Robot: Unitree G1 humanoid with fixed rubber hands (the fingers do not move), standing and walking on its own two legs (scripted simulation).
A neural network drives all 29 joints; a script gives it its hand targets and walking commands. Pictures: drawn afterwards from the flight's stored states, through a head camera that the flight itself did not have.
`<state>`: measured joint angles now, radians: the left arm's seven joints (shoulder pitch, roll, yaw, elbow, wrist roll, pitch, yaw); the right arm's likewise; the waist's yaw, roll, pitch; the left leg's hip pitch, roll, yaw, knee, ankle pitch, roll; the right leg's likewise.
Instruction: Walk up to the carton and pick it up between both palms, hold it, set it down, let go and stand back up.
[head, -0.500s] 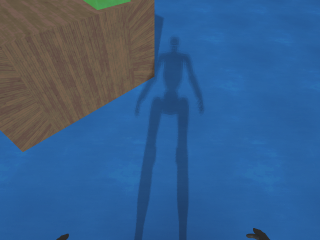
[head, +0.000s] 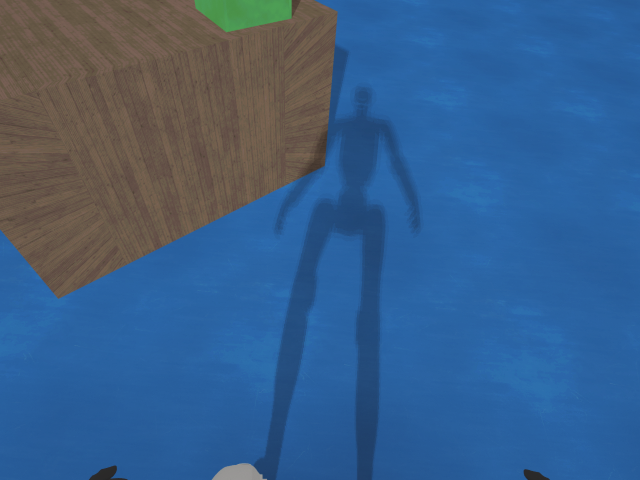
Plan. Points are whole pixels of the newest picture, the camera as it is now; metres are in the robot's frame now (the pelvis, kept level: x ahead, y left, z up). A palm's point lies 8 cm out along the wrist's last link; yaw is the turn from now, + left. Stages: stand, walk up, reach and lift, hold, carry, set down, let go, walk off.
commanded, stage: walk up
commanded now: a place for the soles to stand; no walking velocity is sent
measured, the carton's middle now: out of the picture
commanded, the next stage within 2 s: none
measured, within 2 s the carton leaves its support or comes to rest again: neither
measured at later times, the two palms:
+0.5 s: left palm (14, 450) +0.18 +0.41 -0.13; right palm (483, 377) +0.26 -0.22 -0.05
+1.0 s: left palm (106, 280) +0.42 +0.35 -0.08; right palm (455, 245) +0.56 -0.28 -0.11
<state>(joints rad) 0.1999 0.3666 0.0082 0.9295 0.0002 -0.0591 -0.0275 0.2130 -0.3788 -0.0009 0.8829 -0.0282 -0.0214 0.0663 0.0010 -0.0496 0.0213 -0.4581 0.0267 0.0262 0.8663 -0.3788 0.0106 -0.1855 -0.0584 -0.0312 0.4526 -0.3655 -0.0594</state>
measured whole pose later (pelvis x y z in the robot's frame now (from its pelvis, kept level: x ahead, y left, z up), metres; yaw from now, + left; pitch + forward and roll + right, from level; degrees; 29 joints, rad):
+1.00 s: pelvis +0.43 +0.02 +0.00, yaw +19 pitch -2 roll +4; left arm 0.20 0.45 0.01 0.84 0.00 -0.06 -0.08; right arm 0.36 -0.43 -0.01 0.88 0.00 -0.08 -0.01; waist 0.00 -0.04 0.06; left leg -0.42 0.02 -0.06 1.06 -0.31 0.01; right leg -0.21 -0.01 -0.07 0.48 -0.23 -0.07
